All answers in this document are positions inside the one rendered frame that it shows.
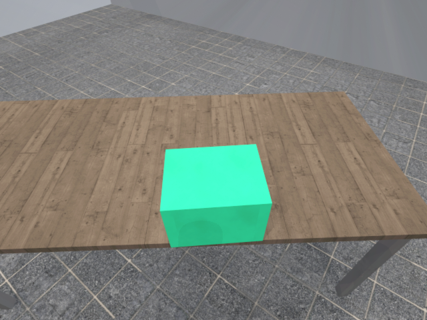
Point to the carton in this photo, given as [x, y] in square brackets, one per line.
[214, 195]

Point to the table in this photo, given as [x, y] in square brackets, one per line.
[87, 174]

